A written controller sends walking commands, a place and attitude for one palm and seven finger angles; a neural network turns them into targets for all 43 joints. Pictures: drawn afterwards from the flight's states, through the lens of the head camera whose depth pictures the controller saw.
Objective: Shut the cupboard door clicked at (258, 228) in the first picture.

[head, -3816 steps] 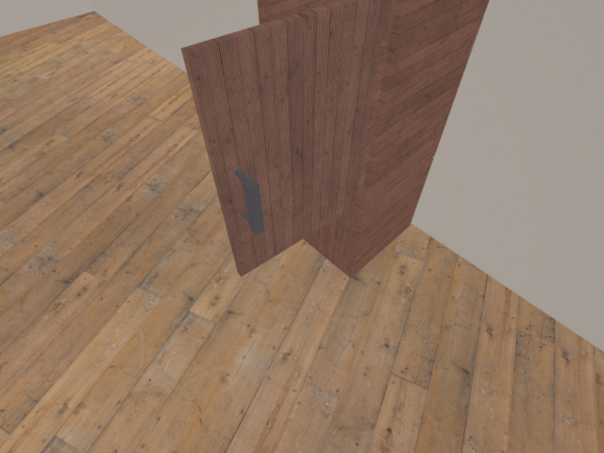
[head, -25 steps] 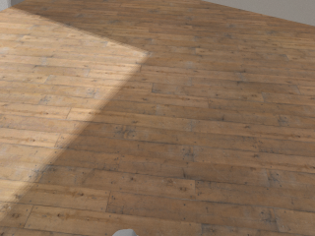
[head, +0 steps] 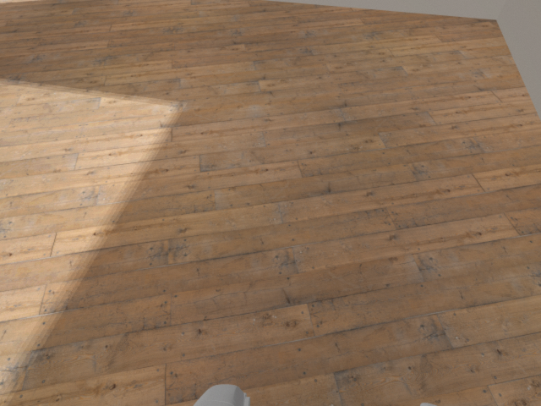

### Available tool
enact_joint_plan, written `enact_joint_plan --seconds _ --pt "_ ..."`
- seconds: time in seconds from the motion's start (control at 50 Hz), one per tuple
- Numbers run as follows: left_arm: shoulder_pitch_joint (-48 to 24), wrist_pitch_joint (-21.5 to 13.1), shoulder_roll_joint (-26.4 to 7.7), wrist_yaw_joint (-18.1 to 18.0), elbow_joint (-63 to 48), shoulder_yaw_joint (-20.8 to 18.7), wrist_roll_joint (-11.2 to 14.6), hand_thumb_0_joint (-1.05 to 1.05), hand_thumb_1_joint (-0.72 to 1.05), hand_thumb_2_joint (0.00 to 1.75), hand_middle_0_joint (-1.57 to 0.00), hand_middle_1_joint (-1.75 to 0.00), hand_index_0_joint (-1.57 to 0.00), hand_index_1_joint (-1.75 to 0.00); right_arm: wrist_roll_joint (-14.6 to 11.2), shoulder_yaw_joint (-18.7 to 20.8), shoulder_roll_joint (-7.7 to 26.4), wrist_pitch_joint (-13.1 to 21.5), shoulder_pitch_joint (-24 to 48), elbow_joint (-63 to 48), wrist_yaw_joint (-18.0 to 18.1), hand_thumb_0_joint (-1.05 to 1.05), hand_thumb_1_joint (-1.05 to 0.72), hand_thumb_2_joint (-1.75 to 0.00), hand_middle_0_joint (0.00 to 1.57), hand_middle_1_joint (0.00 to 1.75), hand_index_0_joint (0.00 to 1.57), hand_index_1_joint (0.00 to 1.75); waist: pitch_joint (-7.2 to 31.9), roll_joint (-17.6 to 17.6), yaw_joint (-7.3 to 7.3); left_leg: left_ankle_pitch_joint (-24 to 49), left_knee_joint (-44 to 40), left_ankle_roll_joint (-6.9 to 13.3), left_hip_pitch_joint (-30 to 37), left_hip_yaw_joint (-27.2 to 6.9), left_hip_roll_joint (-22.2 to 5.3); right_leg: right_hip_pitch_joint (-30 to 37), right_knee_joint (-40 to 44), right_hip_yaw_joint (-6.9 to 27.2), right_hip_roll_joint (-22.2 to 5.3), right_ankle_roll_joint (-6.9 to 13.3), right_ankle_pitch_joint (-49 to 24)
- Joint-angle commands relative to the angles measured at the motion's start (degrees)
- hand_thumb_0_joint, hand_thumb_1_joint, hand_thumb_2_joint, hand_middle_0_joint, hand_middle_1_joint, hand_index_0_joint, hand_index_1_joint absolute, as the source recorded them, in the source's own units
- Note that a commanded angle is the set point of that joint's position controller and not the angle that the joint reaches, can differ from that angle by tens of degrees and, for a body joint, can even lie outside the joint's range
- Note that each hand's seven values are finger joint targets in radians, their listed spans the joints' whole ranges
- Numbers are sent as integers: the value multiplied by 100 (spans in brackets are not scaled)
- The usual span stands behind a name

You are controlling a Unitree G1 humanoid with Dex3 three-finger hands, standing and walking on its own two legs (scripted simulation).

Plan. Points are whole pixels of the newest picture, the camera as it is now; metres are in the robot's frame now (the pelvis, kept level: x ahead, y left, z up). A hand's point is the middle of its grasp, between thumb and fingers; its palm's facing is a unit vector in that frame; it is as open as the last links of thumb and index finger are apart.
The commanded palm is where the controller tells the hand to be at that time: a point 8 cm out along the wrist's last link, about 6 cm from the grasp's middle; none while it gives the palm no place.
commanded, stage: turn to face it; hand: left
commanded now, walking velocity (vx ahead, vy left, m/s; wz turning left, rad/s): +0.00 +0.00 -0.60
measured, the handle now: out of the picture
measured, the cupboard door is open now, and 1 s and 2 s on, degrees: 3 3 3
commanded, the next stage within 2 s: none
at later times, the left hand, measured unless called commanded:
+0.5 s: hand (179, 357) +0.20 +0.19 -0.14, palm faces -0.33 -0.92 -0.23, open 7.4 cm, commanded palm none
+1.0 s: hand (187, 363) +0.20 +0.18 -0.17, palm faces -0.53 -0.83 -0.19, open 7.4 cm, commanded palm none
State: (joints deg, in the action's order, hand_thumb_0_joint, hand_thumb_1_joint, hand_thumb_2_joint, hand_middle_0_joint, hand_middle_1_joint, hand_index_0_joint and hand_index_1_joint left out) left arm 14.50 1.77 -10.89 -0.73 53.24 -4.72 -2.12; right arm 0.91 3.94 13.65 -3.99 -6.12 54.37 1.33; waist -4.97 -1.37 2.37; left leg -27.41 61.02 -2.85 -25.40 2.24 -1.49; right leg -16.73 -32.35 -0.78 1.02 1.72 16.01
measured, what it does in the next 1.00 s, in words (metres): steps on the spot, turning right: left foot, then right foot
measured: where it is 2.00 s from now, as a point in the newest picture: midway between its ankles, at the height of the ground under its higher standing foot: outside the picture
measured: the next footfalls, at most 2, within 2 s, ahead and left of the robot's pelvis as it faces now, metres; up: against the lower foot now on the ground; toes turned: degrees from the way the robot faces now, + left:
left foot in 0.16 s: +0.06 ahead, +0.14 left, +0.00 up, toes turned -5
right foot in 0.56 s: -0.03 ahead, -0.11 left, +0.00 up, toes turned -25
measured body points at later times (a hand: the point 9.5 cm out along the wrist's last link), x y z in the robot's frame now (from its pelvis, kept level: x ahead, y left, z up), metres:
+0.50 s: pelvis +0.00 +0.03 +0.01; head +0.05 +0.03 +0.45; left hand +0.22 +0.23 -0.13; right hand -0.06 -0.22 -0.13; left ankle +0.02 +0.14 -0.73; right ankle -0.06 -0.10 -0.70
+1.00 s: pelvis +0.02 +0.05 +0.00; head +0.08 +0.05 +0.45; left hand +0.23 +0.22 -0.16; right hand -0.04 -0.22 -0.12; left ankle +0.08 +0.13 -0.73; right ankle -0.09 -0.05 -0.66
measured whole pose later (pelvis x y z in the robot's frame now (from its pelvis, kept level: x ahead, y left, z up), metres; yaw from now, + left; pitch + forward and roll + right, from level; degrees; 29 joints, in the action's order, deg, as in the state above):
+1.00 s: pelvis +0.02 +0.05 +0.00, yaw -36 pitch +1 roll -2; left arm 11.0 5.1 -14.9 1.6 51.6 -5.5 -1.6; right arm 2.0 0.9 11.4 -0.3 -10.5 49.1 1.6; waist -4.8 2.4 0.8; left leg -17.7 33.0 1.3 -16.4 6.5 -4.5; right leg -27.3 -61.4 1.2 1.3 -2.5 28.7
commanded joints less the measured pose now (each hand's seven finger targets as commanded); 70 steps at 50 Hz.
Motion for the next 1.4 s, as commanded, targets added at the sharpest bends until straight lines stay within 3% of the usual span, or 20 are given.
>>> enact_joint_plan --seconds 0.0,0.1,0.14,0.16,0.26,0.48,0.5,0.52,0.58,0.64,0.82,0.86,0.88,0.96,1.18,1.22,1.24,1.26,1.28,1.38 --pt "30 -35 -1237 -23 -453 -259 3 0 90 90 -20 -30 -20 -30 -28 -8 222 238 93 -637 0 0 -90 -90 20 30 20 30 703 845 -36 234 -954 -58 -61 -140 -56 600 1185 1839 -1424 943 -1845" --pt "-532 79 -1212 71 -651 -242 86 0 90 90 -20 -30 -20 -30 -36 -20 462 390 -913 -502 59 0 -90 -90 20 30 20 30 806 725 -451 1394 -3648 35 1745 -82 -31 -420 538 1685 -823 319 -945" --pt "-540 112 -760 166 -953 -115 139 0 90 90 -20 -30 -20 -30 95 131 1454 453 -1111 -632 117 0 -90 -90 20 30 20 30 645 -1705 -485 1531 -4838 1120 1966 -2646 -2493 -1712 -1776 234 273 -304 1868" --pt "-783 139 -971 173 -1007 -130 58 0 90 90 -20 -30 -20 -30 115 104 1457 463 -1085 -619 135 0 -90 -90 20 30 20 30 512 -1264 -511 1964 -4765 1442 1515 -2807 -2760 -1669 -2764 532 0 -319 1922" --pt "-665 202 -768 316 -787 -127 89 0 90 90 -20 -30 -20 -30 100 -39 985 491 -605 -690 170 0 -90 -90 20 30 20 30 578 -863 -187 4032 -4113 1061 1866 -547 -1647 -1479 -3197 53 -211 -527 999" --pt "-683 99 -764 280 -854 -61 97 0 90 90 -20 -30 -20 -30 57 166 1211 399 -985 -428 33 0 -90 -90 20 30 20 30 827 -946 -222 3849 -3007 615 1646 331 -1777 566 418 -514 -47 -208 -247" --pt "-257 49 -1056 243 -735 -117 74 0 90 90 -20 -30 -20 -30 5 171 1110 394 -928 -491 -3 0 -90 -90 20 30 20 30 1000 -363 -28 3047 -2316 321 1042 561 -1536 1465 1039 -51 -410 -60 -994" --pt "44 -20 -1642 167 -632 -234 17 0 90 90 -20 -30 -20 -30 -28 67 638 369 -771 -734 -31 0 -90 -90 20 30 20 30 981 1479 125 91 -1114 -77 -512 1061 -704 2361 1346 1656 -1872 458 -2561" --pt "-163 10 -1644 16 -667 -256 80 0 90 90 -20 -30 -20 -30 -13 16 647 226 -308 -885 78 0 -90 -90 20 30 20 30 571 1689 68 -493 723 -127 -1304 -239 -471 1330 1298 2226 -2072 1181 -2641" --pt "-719 -3 -1308 23 -888 -165 69 0 90 90 -20 -30 -20 -30 13 29 609 223 -548 -718 4 0 -90 -90 20 30 20 30 623 1152 -275 312 343 -214 -665 -139 -442 732 1163 1358 -1470 862 -2302" --pt "-719 81 -1270 77 -846 -236 96 0 90 90 -20 -30 -20 -30 -46 5 548 398 -1098 -673 59 0 -90 -90 20 30 20 30 887 935 -503 1433 -3418 -69 1546 50 -24 -264 374 1813 -926 371 -1630" --pt "-504 116 -696 161 -1018 -96 161 0 90 90 -20 -30 -20 -30 62 167 1455 462 -1326 -727 82 0 -90 -90 20 30 20 30 973 -1662 -526 2002 -4531 881 2277 -2250 -2309 -1599 -1731 417 270 -280 1619" --pt "-661 136 -866 168 -1034 -120 81 0 90 90 -20 -30 -20 -30 102 153 1478 472 -1311 -707 131 0 -90 -90 20 30 20 30 909 -1395 -603 2297 -4566 1258 1989 -2483 -2759 -1720 -2868 453 40 -353 2013" --pt "-566 158 -753 305 -766 -161 85 0 90 90 -20 -30 -20 -30 98 7 957 482 -548 -874 165 0 -90 -90 20 30 20 30 617 -806 -249 3952 -4046 1074 1908 -535 -1842 -1659 -3454 113 -282 -506 1186" --pt "-785 126 -615 312 -856 -69 80 0 90 90 -20 -30 -20 -30 93 164 1154 392 -834 -534 48 0 -90 -90 20 30 20 30 761 -1147 -390 4002 -3460 886 2049 366 -2012 -392 -743 -523 -126 -298 677" --pt "-210 60 -816 283 -692 -121 68 0 90 90 -20 -30 -20 -30 39 195 1180 379 -659 -572 19 0 -90 -90 20 30 20 30 948 -688 -42 3435 -2569 488 1479 680 -1791 782 590 -479 -137 -150 -553" --pt "236 -10 -1322 221 -574 -207 21 0 90 90 -20 -30 -20 -30 -27 151 921 364 -624 -683 -29 0 -90 -90 20 30 20 30 1158 614 171 2194 -1447 122 603 1097 -1266 1723 1126 611 -1016 179 -1577" --pt "468 -68 -1826 137 -486 -287 31 0 90 90 -20 -30 -20 -30 -14 30 497 337 -338 -968 -52 0 -90 -90 20 30 20 30 904 1930 289 -898 -115 -157 -898 927 -368 1967 1212 2293 -2233 811 -3659" --pt "577 -32 -1906 87 -473 -272 108 0 90 90 -20 -30 -20 -30 -12 0 593 238 -182 -1049 18 0 -90 -90 20 30 20 30 812 1368 309 -955 526 -123 -1064 81 -418 1548 1198 2330 -2432 1168 -3574" --pt "-632 -42 -1288 25 -849 -141 79 0 90 90 -20 -30 -20 -30 28 28 622 211 -480 -704 -31 0 -90 -90 20 30 20 30 773 1012 -282 520 410 -229 -635 -146 -464 657 1298 1366 -1385 813 -1784"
